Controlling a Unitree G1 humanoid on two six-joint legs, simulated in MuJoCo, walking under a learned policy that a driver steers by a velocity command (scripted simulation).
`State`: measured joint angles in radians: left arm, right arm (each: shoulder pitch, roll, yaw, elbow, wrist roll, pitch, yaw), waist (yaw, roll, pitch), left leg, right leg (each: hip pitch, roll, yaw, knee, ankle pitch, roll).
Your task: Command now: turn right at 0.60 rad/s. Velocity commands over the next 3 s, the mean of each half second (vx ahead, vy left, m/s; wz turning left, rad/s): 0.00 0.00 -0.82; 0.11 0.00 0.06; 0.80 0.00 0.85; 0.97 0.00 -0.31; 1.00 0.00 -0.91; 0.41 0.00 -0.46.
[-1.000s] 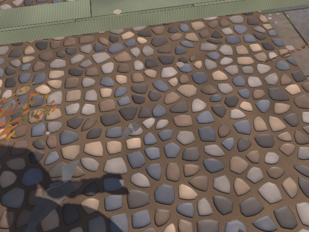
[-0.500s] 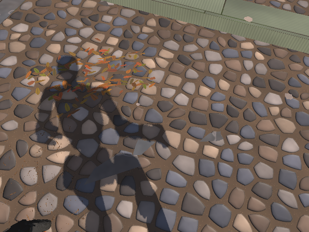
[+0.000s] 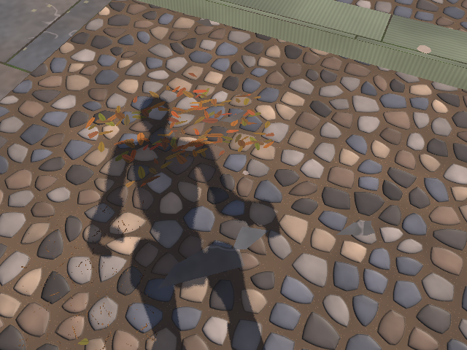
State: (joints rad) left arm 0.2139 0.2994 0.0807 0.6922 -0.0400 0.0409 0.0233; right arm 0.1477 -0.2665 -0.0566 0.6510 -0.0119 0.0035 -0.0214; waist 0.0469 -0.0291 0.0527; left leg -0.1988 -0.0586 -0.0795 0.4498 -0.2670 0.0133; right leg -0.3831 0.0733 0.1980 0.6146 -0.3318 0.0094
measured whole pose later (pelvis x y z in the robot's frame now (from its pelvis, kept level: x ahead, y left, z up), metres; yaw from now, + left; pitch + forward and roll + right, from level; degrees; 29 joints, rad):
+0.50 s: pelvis +0.01 -0.05 +0.00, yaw -26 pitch +3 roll +2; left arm 0.18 0.34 0.08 0.57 -0.02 0.04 0.00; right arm 0.11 -0.34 -0.09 0.67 -0.01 -0.01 -0.02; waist 0.00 0.03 0.09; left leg -0.53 0.02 -0.06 1.12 -0.44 -0.06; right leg -0.36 0.05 0.06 0.52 -0.22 -0.05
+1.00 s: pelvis +0.08 -0.08 +0.00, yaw -20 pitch +2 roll -2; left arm 0.15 0.29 0.06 0.63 -0.02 -0.06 -0.02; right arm 0.35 -0.30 -0.06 0.69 0.04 0.00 -0.02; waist -0.02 0.01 0.00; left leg -0.29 -0.02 -0.20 0.50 -0.27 0.01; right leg -0.27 0.08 0.05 0.59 -0.43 -0.03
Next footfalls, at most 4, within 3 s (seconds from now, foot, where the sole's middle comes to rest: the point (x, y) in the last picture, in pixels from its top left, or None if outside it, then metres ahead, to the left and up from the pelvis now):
0.34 right None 0.04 -0.16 -0.77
0.78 left None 0.17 0.03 -0.77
1.04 right None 0.05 -0.20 -0.77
1.46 left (263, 335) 0.48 -0.04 -0.77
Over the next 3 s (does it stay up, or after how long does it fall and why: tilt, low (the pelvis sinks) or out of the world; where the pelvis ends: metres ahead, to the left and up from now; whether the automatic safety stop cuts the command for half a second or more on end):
stays up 1.54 -0.23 0.00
